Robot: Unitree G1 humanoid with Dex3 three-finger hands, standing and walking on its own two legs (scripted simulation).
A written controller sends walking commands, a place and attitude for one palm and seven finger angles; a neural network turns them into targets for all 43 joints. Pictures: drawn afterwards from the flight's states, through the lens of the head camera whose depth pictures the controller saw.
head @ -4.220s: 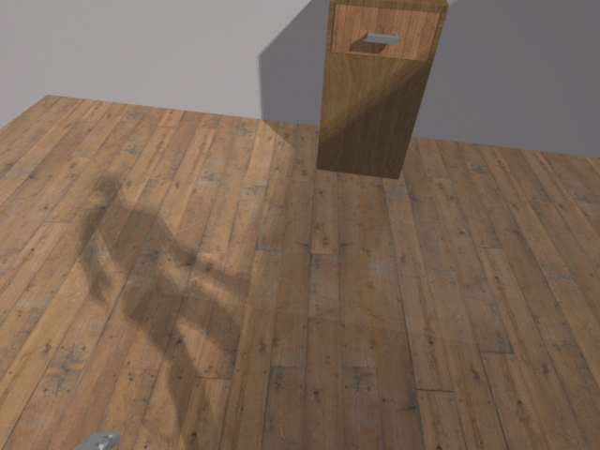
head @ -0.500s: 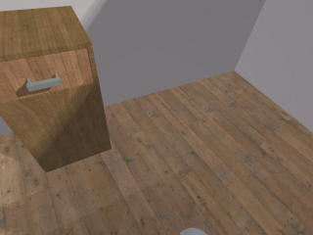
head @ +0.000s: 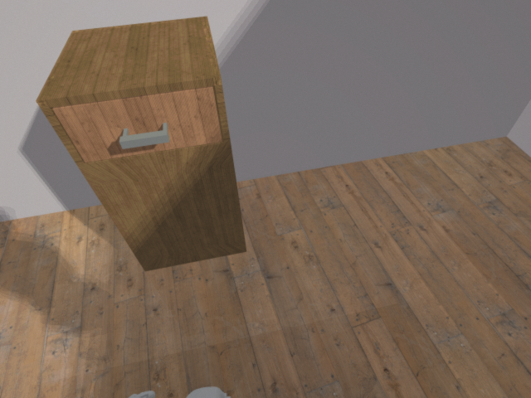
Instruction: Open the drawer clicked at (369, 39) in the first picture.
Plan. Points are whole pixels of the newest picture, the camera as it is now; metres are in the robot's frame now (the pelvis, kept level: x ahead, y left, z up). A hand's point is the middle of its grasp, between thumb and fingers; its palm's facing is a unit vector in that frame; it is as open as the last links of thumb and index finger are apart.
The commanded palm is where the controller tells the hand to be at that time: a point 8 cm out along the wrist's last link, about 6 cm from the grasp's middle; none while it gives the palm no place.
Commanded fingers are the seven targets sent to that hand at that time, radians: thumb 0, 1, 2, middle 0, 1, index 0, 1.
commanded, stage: turn to face it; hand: left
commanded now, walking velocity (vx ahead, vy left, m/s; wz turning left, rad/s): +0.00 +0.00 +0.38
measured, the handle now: (145, 134) +0.76 +0.36 -0.05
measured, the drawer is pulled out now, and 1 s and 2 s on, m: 0.00 0.00 0.00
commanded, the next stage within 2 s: take the last steps up to it in 0.30 s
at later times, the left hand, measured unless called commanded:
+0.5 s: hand out of the picture -0.01 +0.26 -0.17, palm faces +0.21 -0.95 -0.24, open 7.4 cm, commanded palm none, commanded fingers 0.00 0.90 0.90 -0.20 -0.30 -0.20 -0.30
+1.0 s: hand out of the picture -0.06 +0.14 -0.16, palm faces +0.32 -0.93 -0.16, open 7.4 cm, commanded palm none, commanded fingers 0.00 0.90 0.90 -0.20 -0.30 -0.20 -0.30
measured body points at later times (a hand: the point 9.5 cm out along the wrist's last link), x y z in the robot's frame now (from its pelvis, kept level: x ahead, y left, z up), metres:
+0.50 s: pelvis -0.01 +0.04 +0.00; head +0.00 +0.06 +0.45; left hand -0.02 +0.31 -0.15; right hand +0.11 -0.17 -0.14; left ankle +0.00 +0.14 -0.74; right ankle -0.01 -0.11 -0.68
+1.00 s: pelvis +0.07 +0.03 +0.00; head +0.09 +0.02 +0.45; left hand -0.07 +0.19 -0.14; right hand +0.14 -0.20 -0.16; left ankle +0.11 +0.19 -0.69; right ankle +0.00 -0.08 -0.74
